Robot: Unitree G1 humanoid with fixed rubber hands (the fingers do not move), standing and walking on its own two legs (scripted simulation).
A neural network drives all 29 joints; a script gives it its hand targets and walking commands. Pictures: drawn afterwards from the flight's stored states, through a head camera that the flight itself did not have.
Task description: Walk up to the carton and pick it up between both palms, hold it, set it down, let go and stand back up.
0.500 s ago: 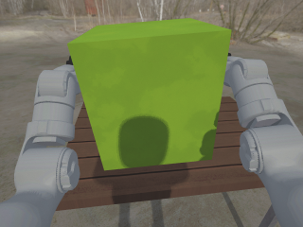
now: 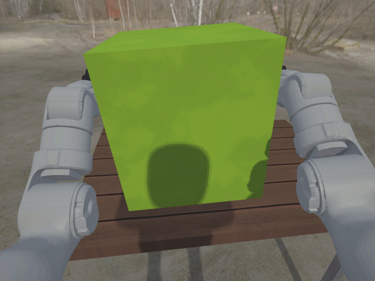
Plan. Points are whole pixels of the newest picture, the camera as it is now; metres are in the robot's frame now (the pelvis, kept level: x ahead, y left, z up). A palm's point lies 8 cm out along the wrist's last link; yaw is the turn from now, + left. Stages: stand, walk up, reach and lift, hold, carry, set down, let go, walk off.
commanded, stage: hold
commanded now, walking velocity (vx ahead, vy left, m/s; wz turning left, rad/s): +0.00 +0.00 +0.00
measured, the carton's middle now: (186, 108) +0.38 -0.01 +0.29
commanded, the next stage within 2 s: none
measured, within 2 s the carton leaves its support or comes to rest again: neither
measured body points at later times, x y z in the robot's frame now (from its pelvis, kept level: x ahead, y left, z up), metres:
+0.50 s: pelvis +0.00 +0.00 +0.00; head -0.11 +0.01 +0.44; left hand +0.37 +0.18 +0.33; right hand +0.37 -0.18 +0.35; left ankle +0.03 +0.12 -0.75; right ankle +0.02 -0.13 -0.75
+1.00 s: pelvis +0.00 +0.00 +0.00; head -0.11 +0.01 +0.44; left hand +0.37 +0.17 +0.33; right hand +0.37 -0.18 +0.35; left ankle +0.03 +0.12 -0.75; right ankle +0.02 -0.13 -0.75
